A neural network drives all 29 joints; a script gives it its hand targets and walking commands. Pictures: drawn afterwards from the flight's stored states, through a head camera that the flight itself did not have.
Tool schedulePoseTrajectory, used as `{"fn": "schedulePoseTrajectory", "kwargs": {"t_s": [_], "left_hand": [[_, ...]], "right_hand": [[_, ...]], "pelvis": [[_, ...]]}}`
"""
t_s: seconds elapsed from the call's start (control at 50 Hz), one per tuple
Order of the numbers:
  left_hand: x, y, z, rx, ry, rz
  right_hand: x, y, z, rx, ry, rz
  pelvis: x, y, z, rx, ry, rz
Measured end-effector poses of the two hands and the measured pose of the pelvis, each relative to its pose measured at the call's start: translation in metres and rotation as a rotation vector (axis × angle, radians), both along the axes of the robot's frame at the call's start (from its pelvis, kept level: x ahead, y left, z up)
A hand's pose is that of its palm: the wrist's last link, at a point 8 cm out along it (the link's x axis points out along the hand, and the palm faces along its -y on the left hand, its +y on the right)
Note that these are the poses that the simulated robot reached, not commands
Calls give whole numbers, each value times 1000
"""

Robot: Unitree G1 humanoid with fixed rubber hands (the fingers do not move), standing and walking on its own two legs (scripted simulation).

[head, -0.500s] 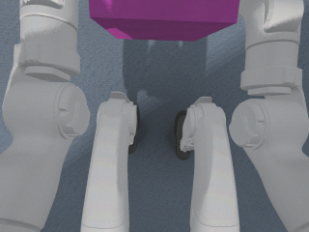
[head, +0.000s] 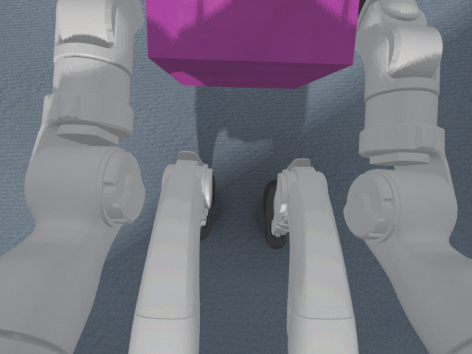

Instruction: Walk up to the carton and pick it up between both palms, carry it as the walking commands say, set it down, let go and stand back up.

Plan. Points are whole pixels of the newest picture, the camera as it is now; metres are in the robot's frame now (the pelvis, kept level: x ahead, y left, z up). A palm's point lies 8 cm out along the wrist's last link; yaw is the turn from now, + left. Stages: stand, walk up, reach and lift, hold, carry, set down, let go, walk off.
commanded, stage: reach and lift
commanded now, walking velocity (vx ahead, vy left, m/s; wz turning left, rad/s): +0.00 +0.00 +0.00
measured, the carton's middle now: (246, 1) +0.57 +0.02 -0.10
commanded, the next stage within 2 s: none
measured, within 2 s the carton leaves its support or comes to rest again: neither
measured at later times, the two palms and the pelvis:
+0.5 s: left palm out of the picture +0.53 +0.16 +0.05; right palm out of the picture +0.52 -0.14 +0.04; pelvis +0.00 +0.00 +0.06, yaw +0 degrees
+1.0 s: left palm out of the picture +0.50 +0.15 +0.11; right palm out of the picture +0.49 -0.15 +0.10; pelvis +0.01 +0.00 +0.12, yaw +0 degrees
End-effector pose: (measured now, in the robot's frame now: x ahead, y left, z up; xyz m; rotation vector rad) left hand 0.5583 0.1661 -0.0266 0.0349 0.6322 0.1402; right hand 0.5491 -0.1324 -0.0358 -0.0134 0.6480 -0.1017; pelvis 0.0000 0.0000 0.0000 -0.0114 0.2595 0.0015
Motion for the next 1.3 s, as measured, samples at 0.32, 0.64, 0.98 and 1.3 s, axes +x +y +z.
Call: {"fn": "schedulePoseTrajectory", "kwargs": {"t_s": [0.32, 0.64, 0.98, 1.3], "left_hand": [[-17, -2, 48, -1, -10, -1], [-33, -7, 92, -1, -8, -2], [-54, -14, 137, -2, -8, -2], [-77, -14, 202, 6, -16, 9]], "right_hand": [[-18, -2, 46, -1, -12, -1], [-35, -7, 90, 1, -12, -4], [-56, -14, 136, -3, -13, -4], [-75, -15, 201, -3, -19, 11]], "pelvis": [[-3, 0, 34, 3, -63, 2], [1, -1, 73, 7, -121, 3], [7, -4, 114, 15, -192, 0], [26, -3, 150, 16, -169, -2]]}}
